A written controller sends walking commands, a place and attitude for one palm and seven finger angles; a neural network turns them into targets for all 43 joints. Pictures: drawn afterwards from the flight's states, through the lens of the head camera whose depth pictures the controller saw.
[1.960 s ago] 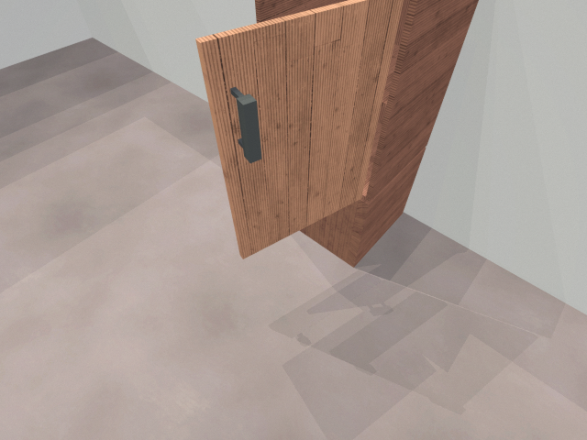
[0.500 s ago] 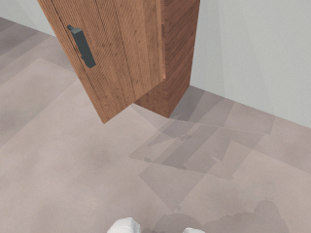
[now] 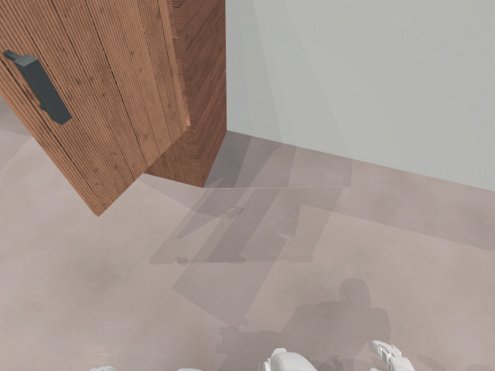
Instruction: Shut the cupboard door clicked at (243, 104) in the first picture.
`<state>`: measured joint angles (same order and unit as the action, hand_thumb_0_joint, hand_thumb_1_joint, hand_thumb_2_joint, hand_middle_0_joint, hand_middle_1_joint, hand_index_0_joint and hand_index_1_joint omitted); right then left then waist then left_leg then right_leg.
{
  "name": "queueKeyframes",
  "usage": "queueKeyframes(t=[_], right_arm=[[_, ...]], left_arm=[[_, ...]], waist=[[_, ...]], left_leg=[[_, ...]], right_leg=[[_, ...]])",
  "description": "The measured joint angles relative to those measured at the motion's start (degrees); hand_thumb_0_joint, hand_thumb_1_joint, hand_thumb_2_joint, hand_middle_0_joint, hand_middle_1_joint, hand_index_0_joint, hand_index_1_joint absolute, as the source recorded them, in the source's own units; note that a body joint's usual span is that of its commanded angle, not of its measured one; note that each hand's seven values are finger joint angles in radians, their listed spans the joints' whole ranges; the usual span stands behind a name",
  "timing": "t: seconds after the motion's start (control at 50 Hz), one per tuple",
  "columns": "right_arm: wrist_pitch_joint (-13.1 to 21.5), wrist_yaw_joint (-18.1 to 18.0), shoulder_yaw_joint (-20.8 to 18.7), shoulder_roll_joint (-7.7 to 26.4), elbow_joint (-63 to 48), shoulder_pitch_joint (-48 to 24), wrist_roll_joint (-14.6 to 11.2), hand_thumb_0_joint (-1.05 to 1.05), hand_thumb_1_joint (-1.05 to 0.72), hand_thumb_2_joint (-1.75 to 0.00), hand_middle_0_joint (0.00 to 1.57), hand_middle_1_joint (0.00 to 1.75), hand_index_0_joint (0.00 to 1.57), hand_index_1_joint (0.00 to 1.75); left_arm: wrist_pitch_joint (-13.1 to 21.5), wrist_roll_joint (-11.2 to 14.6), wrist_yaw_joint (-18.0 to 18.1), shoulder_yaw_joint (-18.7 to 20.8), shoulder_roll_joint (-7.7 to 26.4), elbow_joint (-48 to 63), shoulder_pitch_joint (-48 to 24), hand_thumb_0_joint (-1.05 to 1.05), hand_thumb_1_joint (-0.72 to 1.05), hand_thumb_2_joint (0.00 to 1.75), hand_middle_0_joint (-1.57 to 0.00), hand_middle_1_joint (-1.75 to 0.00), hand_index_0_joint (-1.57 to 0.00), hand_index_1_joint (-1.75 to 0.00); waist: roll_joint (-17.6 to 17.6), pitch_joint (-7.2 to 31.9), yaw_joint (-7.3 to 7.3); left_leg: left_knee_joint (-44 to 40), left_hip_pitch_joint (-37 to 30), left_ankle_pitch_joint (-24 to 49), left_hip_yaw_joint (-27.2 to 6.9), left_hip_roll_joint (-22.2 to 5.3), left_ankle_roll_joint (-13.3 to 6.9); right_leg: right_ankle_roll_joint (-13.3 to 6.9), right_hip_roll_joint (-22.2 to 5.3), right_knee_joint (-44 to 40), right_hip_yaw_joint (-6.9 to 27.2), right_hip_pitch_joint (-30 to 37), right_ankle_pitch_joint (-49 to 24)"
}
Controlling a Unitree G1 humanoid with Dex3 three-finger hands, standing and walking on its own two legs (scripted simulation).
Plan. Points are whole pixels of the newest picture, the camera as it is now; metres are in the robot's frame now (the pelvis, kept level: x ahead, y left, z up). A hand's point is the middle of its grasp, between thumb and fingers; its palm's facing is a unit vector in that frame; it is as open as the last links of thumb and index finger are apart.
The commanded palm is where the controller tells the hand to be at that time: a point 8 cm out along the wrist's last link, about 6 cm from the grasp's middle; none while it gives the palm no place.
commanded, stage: walk to a spot facing it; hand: left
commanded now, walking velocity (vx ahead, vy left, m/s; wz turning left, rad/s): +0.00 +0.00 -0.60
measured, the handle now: (37, 88) +0.52 +0.43 +0.10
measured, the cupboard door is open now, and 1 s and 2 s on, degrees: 74 74 74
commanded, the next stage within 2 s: turn to face it in 1.52 s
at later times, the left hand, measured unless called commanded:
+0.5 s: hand (174, 346) +0.16 +0.15 -0.17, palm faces -0.33 -0.92 -0.20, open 7.3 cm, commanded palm none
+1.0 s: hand (299, 245) +0.39 -0.08 -0.16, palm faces -0.64 -0.74 -0.22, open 7.3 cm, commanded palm none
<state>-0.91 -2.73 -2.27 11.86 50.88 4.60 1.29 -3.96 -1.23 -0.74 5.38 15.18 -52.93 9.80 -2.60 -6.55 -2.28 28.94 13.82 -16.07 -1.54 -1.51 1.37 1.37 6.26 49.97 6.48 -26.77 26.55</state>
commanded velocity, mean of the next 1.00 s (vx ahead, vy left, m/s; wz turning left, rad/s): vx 0.24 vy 0.00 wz -0.55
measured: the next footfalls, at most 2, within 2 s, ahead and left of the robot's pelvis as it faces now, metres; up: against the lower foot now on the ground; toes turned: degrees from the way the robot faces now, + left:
right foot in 0.22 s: +0.04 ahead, -0.15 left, +0.00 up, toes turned -12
left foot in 0.52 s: +0.12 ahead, +0.08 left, +0.00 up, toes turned -15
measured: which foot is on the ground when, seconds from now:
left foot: down 0.00-0.22, up 0.24-0.50, down 0.52-0.92, up 0.94-1.00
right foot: up 0.00-0.20, down 0.22-0.50, up 0.52-0.90, down 0.92-1.00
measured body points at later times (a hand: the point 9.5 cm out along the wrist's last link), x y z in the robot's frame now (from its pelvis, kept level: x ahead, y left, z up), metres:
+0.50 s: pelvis +0.03 -0.02 +0.00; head +0.08 -0.02 +0.44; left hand +0.18 +0.20 -0.15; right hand +0.01 -0.30 -0.13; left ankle +0.07 +0.10 -0.73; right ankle +0.00 -0.14 -0.73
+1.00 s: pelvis +0.14 -0.14 -0.01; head +0.19 -0.18 +0.43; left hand +0.42 -0.04 -0.14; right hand -0.06 -0.28 -0.16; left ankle +0.13 +0.06 -0.64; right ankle +0.14 -0.22 -0.73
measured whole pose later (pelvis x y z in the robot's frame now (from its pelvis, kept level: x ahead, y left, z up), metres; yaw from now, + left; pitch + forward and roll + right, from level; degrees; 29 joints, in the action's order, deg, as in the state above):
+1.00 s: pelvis +0.14 -0.14 -0.01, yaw -37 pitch +0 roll +1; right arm -0.5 -0.4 -1.4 10.8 59.8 22.7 0.7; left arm 1.5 -0.7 -2.1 3.6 13.2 -51.4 2.2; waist -0.3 -8.2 3.8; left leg 68.0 17.3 -27.2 5.8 -9.2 3.6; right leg -5.4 0.7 37.7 -6.7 -21.6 16.1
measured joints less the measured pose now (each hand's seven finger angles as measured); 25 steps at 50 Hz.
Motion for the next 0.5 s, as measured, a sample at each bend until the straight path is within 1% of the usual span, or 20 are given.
queueKeyframes(t=[0.04, 0.06, 0.08, 0.14, 0.18, 0.2, 0.22, 0.24, 0.26, 0.28, 0.32, 0.36, 0.4, 0.46, 0.5], right_arm=[[-0.28, 0.14, 0.41, -0.18, 0.14, 1.72, 0.53, 0.0, -0.9, -0.9, 0.2, 0.3, 0.2, 0.3], [-0.39, 0.14, 0.48, -0.11, 0.16, 2.43, 0.69, 0.0, -0.9, -0.89, 0.2, 0.3, 0.21, 0.3], [-0.41, 0.13, 0.46, 0.03, 0.21, 2.97, 0.83, 0.0, -0.9, -0.89, 0.2, 0.3, 0.21, 0.3], [-0.3, 0.33, 0.17, 0.74, 0.12, 4.26, 0.97, 0.0, -0.9, -0.89, 0.2, 0.3, 0.21, 0.3], [-0.35, 0.72, -0.11, 1.41, -0.07, 5.16, 0.77, 0.0, -0.9, -0.89, 0.2, 0.3, 0.21, 0.3], [-0.49, 0.93, -0.28, 1.83, -0.24, 5.82, 0.55, 0.0, -0.9, -0.89, 0.2, 0.3, 0.21, 0.3], [-0.75, 1.12, -0.48, 2.0, -0.38, 6.39, 0.16, 0.0, -0.9, -0.89, 0.2, 0.3, 0.21, 0.3], [-1.31, 1.13, -0.73, 2.75, 0.0, 5.84, -0.2, 0.0, -0.9, -0.89, 0.2, 0.3, 0.21, 0.3], [-1.96, 1.0, -0.96, 3.45, 0.33, 5.13, -0.49, 0.0, -0.9, -0.89, 0.2, 0.3, 0.21, 0.3], [-2.35, 0.9, -1.19, 3.86, 0.55, 4.62, -0.71, 0.0, -0.9, -0.89, 0.2, 0.3, 0.21, 0.3], [-2.59, 0.94, -1.31, 4.01, 0.7, 3.96, -0.8, 0.0, -0.91, -0.9, 0.2, 0.3, 0.2, 0.3], [-2.47, 1.39, -1.24, 3.68, 0.36, 3.88, -0.68, 0.0, -0.91, -0.9, 0.2, 0.3, 0.2, 0.3], [-2.09, 2.01, -1.15, 3.21, -0.05, 4.35, -0.51, 0.0, -0.91, -0.9, 0.2, 0.3, 0.2, 0.3], [-1.04, 2.61, -1.02, 2.63, -0.32, 5.7, -0.34, 0.0, -0.91, -0.9, 0.19, 0.3, 0.2, 0.3], [0.21, 2.57, -0.73, 2.61, -0.41, 7.23, -0.23, 0.0, -0.91, -0.9, 0.2, 0.3, 0.2, 0.3]], left_arm=[[-0.07, -0.22, -0.66, 0.51, 0.75, 0.79, -0.99, 0.0, 0.91, 0.9, -0.2, -0.29, -0.2, -0.3], [-0.11, -0.23, -0.93, 0.61, 0.93, 1.23, -1.35, 0.0, 0.91, 0.9, -0.2, -0.29, -0.2, -0.3], [-0.09, -0.23, -1.15, 0.6, 1.02, 1.63, -1.62, 0.0, 0.91, 0.9, -0.2, -0.29, -0.2, -0.3], [0.2, -0.13, -1.67, 0.17, 1.09, 2.31, -1.91, 0.0, 0.91, 0.9, -0.2, -0.29, -0.2, -0.3], [0.58, -0.01, -1.92, -0.19, 1.22, 2.44, -1.75, 0.0, 0.91, 0.9, -0.2, -0.29, -0.2, -0.3], [0.95, 0.03, -2.05, -0.38, 1.4, 2.62, -1.47, 0.0, 0.91, 0.9, -0.2, -0.29, -0.2, -0.3], [1.62, -0.12, -1.97, -0.53, 1.96, 2.89, -1.0, 0.0, 0.91, 0.9, -0.2, -0.29, -0.2, -0.3], [2.19, -0.1, -1.42, -0.53, 1.54, 2.47, -1.27, 0.0, 0.91, 0.9, -0.2, -0.29, -0.2, -0.3], [2.43, -0.04, -0.91, -0.74, 0.98, 2.13, -1.57, 0.0, 0.91, 0.9, -0.2, -0.29, -0.2, -0.3], [2.37, -0.09, -0.49, -0.99, 0.52, 2.05, -1.68, 0.0, 0.91, 0.9, -0.2, -0.29, -0.2, -0.3], [1.97, -0.31, 0.21, -1.25, -0.06, 2.08, -1.39, 0.0, 0.91, 0.9, -0.2, -0.29, -0.2, -0.3], [1.63, -0.44, 0.48, -1.49, -0.38, 1.81, -0.91, 0.0, 0.91, 0.9, -0.2, -0.29, -0.2, -0.3], [1.35, -0.58, 0.19, -1.77, -0.64, 1.37, -0.26, 0.0, 0.91, 0.9, -0.2, -0.29, -0.2, -0.3], [1.24, -0.66, -0.58, -2.03, -1.06, 0.72, 0.64, 0.0, 0.91, 0.9, -0.2, -0.3, -0.21, -0.3], [1.13, -0.47, -0.98, -2.0, -1.43, 0.47, 1.42, 0.0, 0.91, 0.9, -0.2, -0.3, -0.21, -0.3]], waist=[[0.15, -0.12, -0.4], [0.56, -0.2, -0.5], [1.14, -0.38, -0.51], [3.0, -0.91, -0.05], [3.88, -0.96, 0.49], [4.07, -0.68, 0.79], [3.17, 0.0, 1.04], [3.78, -0.41, 1.05], [4.41, -1.25, 1.46], [4.51, -1.89, 1.79], [3.47, -2.39, 2.04], [1.91, -2.21, 2.2], [0.62, -1.37, 2.34], [-0.48, 0.19, 2.46], [-0.37, 1.61, 2.68]], left_leg=[[-1.05, -1.07, -0.46, 0.89, -1.24, 0.53], [-1.42, -1.46, -0.49, 1.33, -1.99, 0.78], [-1.55, -1.79, -0.57, 1.84, -2.8, 1.01], [-0.23, -2.43, -1.9, 3.97, -5.25, 1.89], [2.45, -2.26, -3.91, 5.67, -6.67, 2.73], [4.97, -1.53, -5.43, 6.35, -7.22, 3.14], [9.55, 0.54, -6.88, 7.19, -6.99, 3.09], [16.0, 3.06, -10.69, 5.89, -6.9, 2.95], [22.44, 5.48, -13.71, 3.99, -6.12, 2.66], [27.39, 7.61, -15.35, 3.01, -5.18, 2.49], [32.28, 10.79, -15.45, 3.14, -3.7, 2.61], [31.27, 12.07, -13.69, 4.0, -2.75, 2.81], [26.44, 11.58, -11.66, 4.83, -2.07, 2.8], [16.39, 8.18, -9.53, 5.85, -0.92, 2.48], [7.08, 3.85, -7.81, 6.6, -0.42, 1.97]], right_leg=[[1.2, -1.87, 7.43, -2.99, -2.26, 0.46], [1.56, -2.85, 8.66, -4.22, -2.57, 0.47], [1.75, -3.8, 8.12, -5.32, -2.26, 0.53], [1.44, -5.73, -0.28, -7.85, 1.22, -0.58], [0.75, -6.17, -7.76, -9.05, 4.7, -4.36], [0.15, -6.37, -12.48, -9.43, 6.96, -9.05], [-1.11, -6.92, -15.74, -8.49, 8.34, -11.07], [-1.92, -6.17, -14.25, -7.81, 7.41, -9.56], [-2.4, -5.56, -12.94, -7.33, 7.03, -8.61], [-2.61, -5.29, -12.72, -6.75, 7.1, -8.41], [-2.6, -5.22, -14.0, -5.01, 7.54, -9.41], [-2.48, -5.33, -15.96, -3.19, 8.23, -10.77], [-2.58, -5.31, -17.56, -1.63, 8.86, -11.5], [-2.71, -4.9, -18.36, 0.29, 9.41, -11.25], [-2.52, -4.17, -16.69, 1.08, 8.79, -9.29]])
